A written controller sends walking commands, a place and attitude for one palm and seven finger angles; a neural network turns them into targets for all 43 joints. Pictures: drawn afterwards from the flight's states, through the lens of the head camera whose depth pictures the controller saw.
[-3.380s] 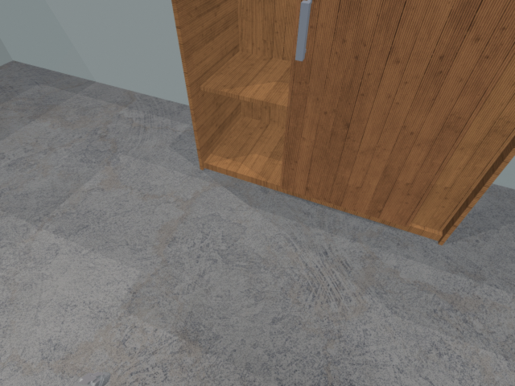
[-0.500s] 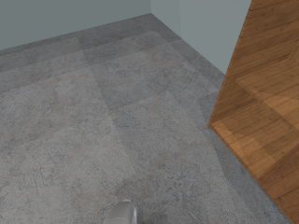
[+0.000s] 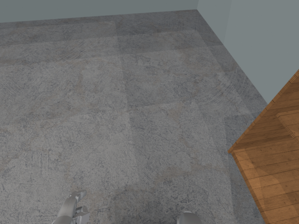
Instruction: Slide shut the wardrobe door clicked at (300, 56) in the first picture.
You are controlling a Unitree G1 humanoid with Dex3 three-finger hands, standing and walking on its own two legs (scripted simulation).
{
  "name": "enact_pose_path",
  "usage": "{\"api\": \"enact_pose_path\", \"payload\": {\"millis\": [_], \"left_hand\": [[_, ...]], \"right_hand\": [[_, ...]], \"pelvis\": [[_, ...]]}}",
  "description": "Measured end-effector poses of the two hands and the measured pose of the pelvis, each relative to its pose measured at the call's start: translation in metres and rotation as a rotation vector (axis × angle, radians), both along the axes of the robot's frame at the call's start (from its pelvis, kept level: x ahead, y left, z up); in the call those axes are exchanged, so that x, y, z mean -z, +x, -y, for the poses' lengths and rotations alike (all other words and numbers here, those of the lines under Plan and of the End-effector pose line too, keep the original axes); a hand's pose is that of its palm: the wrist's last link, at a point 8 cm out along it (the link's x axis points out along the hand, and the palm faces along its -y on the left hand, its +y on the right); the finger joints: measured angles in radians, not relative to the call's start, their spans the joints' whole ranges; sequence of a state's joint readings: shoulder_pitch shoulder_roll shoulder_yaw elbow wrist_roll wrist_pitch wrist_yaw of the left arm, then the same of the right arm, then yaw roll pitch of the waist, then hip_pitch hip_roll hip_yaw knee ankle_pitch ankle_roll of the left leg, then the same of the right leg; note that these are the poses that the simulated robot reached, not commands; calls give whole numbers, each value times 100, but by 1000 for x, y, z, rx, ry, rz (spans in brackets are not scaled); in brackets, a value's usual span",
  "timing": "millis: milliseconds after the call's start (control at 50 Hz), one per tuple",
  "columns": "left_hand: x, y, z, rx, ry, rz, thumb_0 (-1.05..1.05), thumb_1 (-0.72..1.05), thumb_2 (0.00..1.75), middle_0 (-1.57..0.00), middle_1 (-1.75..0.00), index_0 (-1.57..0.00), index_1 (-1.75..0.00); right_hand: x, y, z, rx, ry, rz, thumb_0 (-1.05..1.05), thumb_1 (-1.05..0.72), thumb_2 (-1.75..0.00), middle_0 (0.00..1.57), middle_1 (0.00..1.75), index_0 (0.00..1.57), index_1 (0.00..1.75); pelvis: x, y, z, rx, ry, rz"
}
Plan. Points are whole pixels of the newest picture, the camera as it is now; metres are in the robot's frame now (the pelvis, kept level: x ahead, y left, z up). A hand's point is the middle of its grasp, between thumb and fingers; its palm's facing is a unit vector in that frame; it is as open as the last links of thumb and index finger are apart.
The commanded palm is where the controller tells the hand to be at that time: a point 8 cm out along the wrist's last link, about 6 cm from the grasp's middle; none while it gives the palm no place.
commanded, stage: walk to a spot facing it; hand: right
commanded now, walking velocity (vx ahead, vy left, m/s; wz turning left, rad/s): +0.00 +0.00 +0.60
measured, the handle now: out of the picture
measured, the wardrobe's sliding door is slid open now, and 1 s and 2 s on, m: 0.47 0.47 0.47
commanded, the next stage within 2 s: turn to face it in 1.78 s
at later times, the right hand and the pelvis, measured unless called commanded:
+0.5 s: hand (233, 219) +0.16 -0.25 -0.17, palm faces -0.28 +0.94 -0.19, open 7.4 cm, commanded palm none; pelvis +0.03 -0.07 +0.01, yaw +19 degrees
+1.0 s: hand (198, 207) +0.19 -0.14 -0.14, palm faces -0.53 +0.81 -0.24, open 7.4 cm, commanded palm none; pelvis +0.02 -0.02 +0.01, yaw +36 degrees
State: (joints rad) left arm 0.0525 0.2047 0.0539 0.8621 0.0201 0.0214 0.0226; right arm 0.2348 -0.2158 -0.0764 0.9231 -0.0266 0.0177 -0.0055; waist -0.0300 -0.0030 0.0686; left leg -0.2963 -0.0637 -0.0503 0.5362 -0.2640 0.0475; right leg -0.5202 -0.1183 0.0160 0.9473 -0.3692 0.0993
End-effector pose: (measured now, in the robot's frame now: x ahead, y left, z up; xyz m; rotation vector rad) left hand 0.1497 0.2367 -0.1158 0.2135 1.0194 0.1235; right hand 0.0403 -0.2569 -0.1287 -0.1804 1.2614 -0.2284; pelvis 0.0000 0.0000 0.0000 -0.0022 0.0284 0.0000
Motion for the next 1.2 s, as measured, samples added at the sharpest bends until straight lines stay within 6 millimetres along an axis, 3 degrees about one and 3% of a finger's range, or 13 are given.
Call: {"api": "enact_pose_path", "payload": {"millis": [80, 140, 240, 360, 500, 640, 720, 800, 940, 1100, 1200], "left_hand": [[-7, 17, 20, -5, 28, 36, 0, 91, 90, -20, -30, -20, -30], [-10, 14, 35, -26, 53, 44, 0, 91, 90, -20, -30, -20, -30], [-22, -26, 52, -104, 68, -12, 0, 91, 90, -20, -30, -20, -30], [-21, -91, 63, -247, 57, -127, 0, 90, 90, -20, -30, -20, -30], [-7, -177, 72, -439, 8, -263, 0, 90, 90, -20, -30, -20, -30], [20, -253, 72, -609, -80, -356, 0, 90, 90, -20, -30, -20, -30], [42, -279, 62, -665, -126, -384, 0, 90, 90, -20, -30, -20, -30], [39, -273, 50, -689, -135, -348, 1, 91, 90, -20, -30, -20, -30], [22, -234, 25, -694, -110, -186, 0, 91, 90, -20, -30, -20, -30], [-3, -176, -2, -680, -27, -62, 0, 91, 90, -20, -30, -20, -30], [-17, -132, -8, -687, 53, 19, 0, 91, 90, -20, -30, -20, -30]], "right_hand": [[8, 16, 29, -16, 8, 7, 1, -91, -90, 20, 30, 20, 30], [22, 31, 51, -34, 23, 7, 1, -91, -90, 20, 30, 20, 30], [21, 60, 69, -125, 47, -9, 1, -91, -90, 20, 30, 20, 30], [12, 92, 70, -224, 67, -14, 1, -91, -90, 20, 30, 20, 30], [8, 132, 42, -365, 69, -19, 1, -91, -90, 20, 30, 19, 30], [-2, 180, -25, -549, 51, 64, 1, -91, -90, 20, 30, 20, 30], [-8, 198, -62, -629, 25, 155, 1, -91, -90, 20, 30, 20, 30], [-21, 195, -78, -654, 11, 170, 1, -91, -90, 20, 30, 20, 30], [-24, 179, -81, -678, 31, 118, 1, -91, -90, 20, 30, 20, 30], [-7, 159, -46, -647, 43, -21, 1, -90, -90, 21, 30, 20, 30], [15, 168, -16, -640, 35, -138, 1, -90, -90, 21, 30, 20, 30]], "pelvis": [[4, 10, 25, -44, 13, -1], [10, 17, 44, -83, 15, 8], [0, 24, 62, -162, 42, 22], [-9, 27, 76, -234, 59, 13], [-9, 26, 75, -332, 42, 8], [1, 18, 54, -440, 11, 12], [13, 11, 38, -487, 2, 15], [4, 8, 30, -530, -7, 27], [-7, 11, 23, -601, -12, 30], [-8, 41, 27, -676, 7, 22], [1, 75, 34, -735, 24, 17]]}}
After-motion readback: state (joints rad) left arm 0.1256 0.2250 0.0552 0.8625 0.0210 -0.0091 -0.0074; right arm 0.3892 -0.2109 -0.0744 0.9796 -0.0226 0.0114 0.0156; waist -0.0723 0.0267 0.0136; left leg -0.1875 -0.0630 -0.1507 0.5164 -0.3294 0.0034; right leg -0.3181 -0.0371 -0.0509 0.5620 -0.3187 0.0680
